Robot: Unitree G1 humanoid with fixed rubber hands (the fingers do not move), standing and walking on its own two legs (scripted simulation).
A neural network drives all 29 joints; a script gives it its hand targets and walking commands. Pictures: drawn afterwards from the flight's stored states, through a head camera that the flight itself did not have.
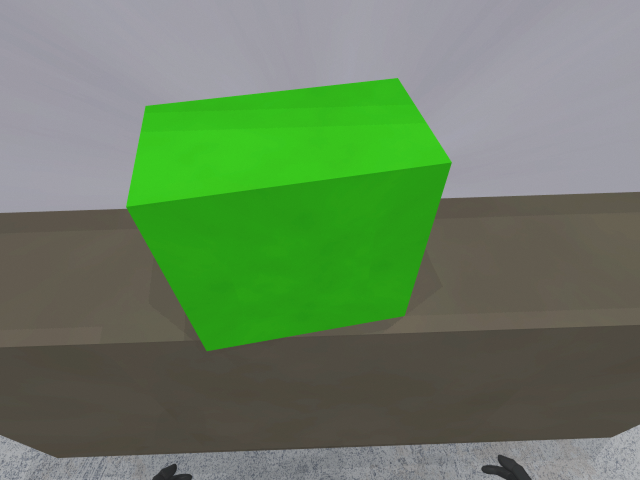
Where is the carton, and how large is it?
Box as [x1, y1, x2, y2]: [126, 78, 451, 350]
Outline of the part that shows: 397,78 145,106 126,207 206,350 404,315 451,162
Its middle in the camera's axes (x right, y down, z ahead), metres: -0.03 -0.01 +0.51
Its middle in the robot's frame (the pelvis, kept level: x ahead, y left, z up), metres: +0.40 +0.05 +0.09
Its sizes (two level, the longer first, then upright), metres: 0.296 0.163 0.294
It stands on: a pedestal, 0.71 m high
